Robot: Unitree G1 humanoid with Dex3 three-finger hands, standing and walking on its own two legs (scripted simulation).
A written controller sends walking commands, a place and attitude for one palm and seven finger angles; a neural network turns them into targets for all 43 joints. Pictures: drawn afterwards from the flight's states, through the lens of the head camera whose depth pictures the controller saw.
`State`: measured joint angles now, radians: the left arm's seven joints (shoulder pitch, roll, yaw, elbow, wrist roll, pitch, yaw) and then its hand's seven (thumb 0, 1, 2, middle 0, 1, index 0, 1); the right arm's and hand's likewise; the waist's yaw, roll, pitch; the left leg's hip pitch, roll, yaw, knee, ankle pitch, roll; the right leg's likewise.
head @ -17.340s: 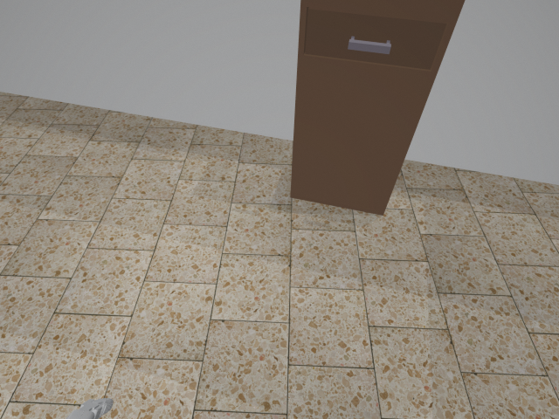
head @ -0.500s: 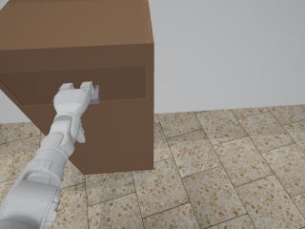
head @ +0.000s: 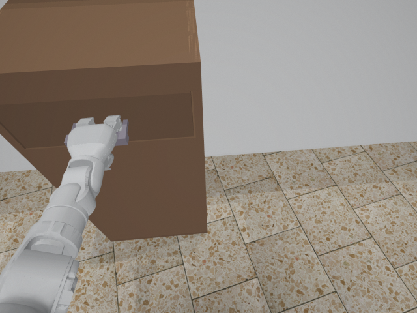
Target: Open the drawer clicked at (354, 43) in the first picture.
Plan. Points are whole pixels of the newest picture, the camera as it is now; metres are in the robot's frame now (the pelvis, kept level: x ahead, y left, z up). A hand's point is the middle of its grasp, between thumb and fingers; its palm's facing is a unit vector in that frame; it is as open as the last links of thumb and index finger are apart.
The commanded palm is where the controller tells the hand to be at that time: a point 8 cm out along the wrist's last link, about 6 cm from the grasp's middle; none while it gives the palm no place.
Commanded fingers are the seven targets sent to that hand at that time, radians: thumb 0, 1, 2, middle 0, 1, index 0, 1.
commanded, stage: close the thumb around the handle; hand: left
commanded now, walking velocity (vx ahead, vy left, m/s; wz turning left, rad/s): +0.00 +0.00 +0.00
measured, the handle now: (99, 132) +0.48 +0.24 +0.05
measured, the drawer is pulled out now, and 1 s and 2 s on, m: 0.00 0.02 0.16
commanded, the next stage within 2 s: pull the drawer open in 0.20 s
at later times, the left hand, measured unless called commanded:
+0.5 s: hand (103, 157) +0.43 +0.23 +0.03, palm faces -0.05 -0.04 -1.00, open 5.5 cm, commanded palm +0.38 +0.23 +0.09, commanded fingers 0.00 0.90 0.90 -0.40 -1.35 -0.40 -1.35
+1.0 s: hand (101, 166) +0.41 +0.23 +0.03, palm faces -0.05 -0.03 -1.00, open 5.5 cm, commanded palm +0.38 +0.23 +0.09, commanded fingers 0.00 0.90 0.90 -0.40 -1.35 -0.40 -1.35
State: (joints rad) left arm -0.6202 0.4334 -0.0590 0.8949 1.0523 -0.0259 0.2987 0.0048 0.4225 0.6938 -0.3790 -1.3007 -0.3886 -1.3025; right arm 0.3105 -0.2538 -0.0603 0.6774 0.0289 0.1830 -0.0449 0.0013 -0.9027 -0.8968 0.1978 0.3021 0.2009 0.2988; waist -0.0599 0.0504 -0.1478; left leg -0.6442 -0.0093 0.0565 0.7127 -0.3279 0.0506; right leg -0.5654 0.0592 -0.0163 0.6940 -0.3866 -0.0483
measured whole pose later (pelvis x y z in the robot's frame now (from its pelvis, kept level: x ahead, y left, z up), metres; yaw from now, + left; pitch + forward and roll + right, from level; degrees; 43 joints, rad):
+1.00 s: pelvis +0.01 +0.00 +0.00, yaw +1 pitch +13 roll +0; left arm -0.52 0.40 -0.11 0.76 1.04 0.01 0.27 0.00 0.71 0.82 -0.36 -1.35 -0.42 -1.35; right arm 0.22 -0.24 -0.05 0.65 0.04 0.19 -0.05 0.00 -0.90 -0.90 0.20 0.30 0.20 0.30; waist -0.02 0.05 -0.14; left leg -0.59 -0.03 0.04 0.70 -0.33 0.05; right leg -0.51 0.05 -0.03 0.69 -0.40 -0.05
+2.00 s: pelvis +0.01 -0.02 +0.01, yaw -1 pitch +8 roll +1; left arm 0.19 0.39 -0.04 0.06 0.98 0.03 0.26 0.02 0.72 0.77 -0.30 -1.35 -0.42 -1.35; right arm 0.15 -0.24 -0.02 0.61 0.01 0.13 -0.03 0.01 -0.90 -0.90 0.20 0.30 0.20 0.30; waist 0.02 0.05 -0.11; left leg -0.46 -0.01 0.08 0.64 -0.33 0.03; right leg -0.41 0.06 0.01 0.67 -0.40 -0.07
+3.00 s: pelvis -0.01 -0.02 -0.01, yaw +0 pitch +8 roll +1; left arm 0.75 0.43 0.00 -0.31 0.98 -0.06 0.43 0.00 0.68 0.76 -0.32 -1.34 -0.40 -1.34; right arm 0.13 -0.26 -0.03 0.55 -0.04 0.13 0.03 0.01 -0.90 -0.90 0.20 0.30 0.20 0.30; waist 0.07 0.06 -0.12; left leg -0.56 0.00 0.07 0.80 -0.39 0.02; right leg -0.51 0.07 -0.01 0.83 -0.46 -0.08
